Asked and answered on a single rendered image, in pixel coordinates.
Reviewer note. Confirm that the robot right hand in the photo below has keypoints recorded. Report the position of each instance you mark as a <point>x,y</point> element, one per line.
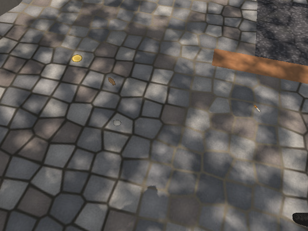
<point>301,218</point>

